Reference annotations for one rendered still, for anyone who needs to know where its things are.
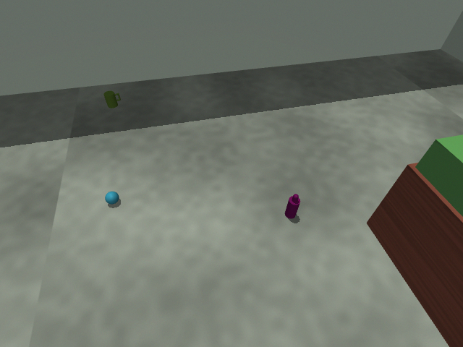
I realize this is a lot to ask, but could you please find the bed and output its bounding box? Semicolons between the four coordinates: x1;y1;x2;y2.
367;135;463;347

